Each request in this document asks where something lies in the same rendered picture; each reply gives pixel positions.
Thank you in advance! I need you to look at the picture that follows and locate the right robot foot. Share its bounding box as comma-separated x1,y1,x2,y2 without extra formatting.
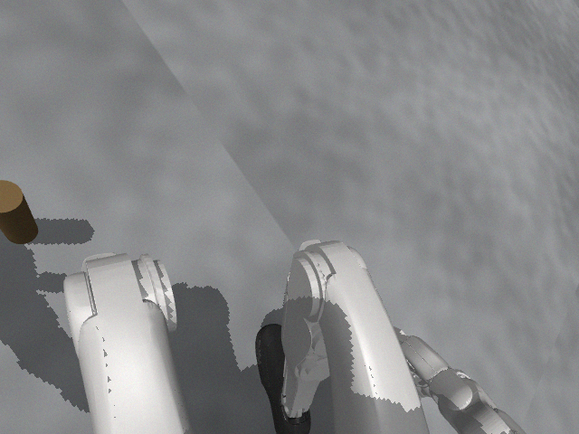
255,324,311,434

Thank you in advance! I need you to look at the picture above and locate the right robot arm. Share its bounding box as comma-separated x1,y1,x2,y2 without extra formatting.
429,369,526,434

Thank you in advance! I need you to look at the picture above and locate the can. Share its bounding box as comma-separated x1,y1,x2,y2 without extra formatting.
0,180,38,244

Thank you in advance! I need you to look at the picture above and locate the right robot hand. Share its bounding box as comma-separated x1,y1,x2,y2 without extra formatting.
394,326,452,400

